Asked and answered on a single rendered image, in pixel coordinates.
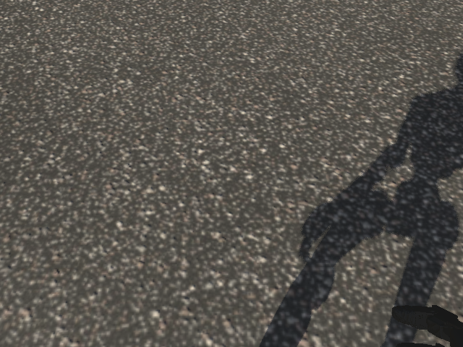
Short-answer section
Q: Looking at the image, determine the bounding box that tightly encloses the right robot hand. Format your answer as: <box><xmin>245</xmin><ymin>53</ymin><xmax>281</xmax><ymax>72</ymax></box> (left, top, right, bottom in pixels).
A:
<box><xmin>392</xmin><ymin>305</ymin><xmax>463</xmax><ymax>347</ymax></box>

